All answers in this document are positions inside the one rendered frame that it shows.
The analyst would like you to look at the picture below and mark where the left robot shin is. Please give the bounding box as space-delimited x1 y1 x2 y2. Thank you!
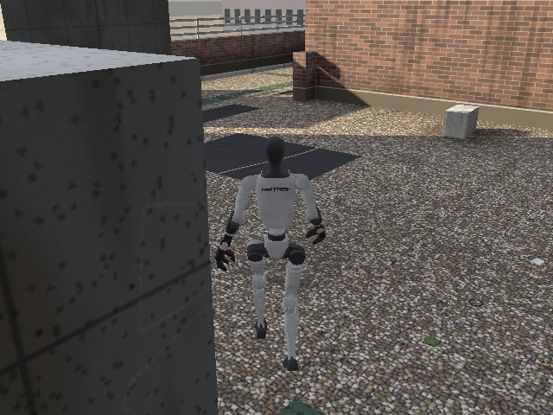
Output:
252 275 265 328

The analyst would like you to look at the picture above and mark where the right robot hand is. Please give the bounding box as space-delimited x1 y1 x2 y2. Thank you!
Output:
306 229 326 245

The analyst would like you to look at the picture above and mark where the right robot shin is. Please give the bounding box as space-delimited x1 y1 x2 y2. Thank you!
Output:
284 298 299 360

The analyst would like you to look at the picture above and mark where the right robot forearm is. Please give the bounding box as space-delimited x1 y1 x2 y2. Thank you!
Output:
310 207 324 233

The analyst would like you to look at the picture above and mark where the robot shin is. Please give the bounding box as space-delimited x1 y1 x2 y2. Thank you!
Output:
284 298 299 360
252 275 265 328

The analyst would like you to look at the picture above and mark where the robot right upper arm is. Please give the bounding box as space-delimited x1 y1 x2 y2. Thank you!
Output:
293 174 319 220

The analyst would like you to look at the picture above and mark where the left robot hand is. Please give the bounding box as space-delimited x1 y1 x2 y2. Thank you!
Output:
215 248 235 271

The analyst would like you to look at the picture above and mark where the left robot forearm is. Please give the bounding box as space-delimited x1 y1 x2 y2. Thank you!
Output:
219 209 239 251

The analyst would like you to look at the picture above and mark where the robot left upper arm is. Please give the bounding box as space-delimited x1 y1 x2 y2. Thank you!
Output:
231 175 257 224

